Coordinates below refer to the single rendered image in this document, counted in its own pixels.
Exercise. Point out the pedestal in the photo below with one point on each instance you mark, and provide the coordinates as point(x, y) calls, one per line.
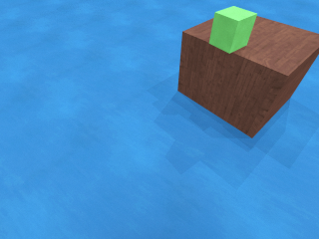
point(247, 87)

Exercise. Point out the carton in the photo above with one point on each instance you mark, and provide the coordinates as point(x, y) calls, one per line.
point(231, 28)

